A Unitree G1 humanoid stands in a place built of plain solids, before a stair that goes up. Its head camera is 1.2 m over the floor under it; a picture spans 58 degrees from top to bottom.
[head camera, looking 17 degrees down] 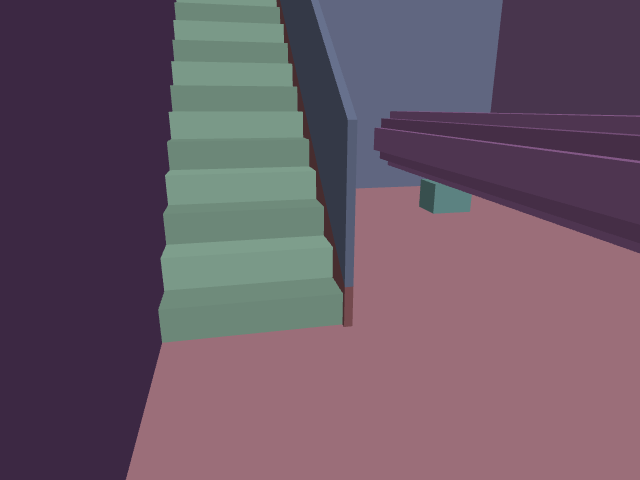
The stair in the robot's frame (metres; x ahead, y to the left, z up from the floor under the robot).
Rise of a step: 0.20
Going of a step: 0.26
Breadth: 1.00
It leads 12 degrees to the left of straight ahead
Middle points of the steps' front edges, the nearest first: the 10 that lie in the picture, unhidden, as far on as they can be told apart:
2.15 0.36 0.20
2.40 0.41 0.39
2.65 0.46 0.59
2.90 0.51 0.78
3.15 0.57 0.98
3.40 0.62 1.17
3.65 0.67 1.37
3.90 0.72 1.56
4.15 0.78 1.76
4.40 0.83 1.95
